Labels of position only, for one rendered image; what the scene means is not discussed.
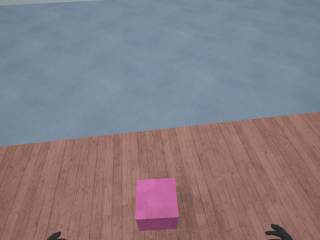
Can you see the carton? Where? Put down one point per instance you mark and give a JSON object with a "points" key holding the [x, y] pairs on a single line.
{"points": [[156, 204]]}

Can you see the robot right hand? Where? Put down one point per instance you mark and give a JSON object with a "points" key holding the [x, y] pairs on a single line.
{"points": [[279, 232]]}

